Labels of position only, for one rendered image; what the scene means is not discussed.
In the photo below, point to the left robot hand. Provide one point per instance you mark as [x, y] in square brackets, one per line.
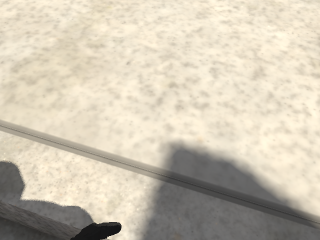
[99, 231]

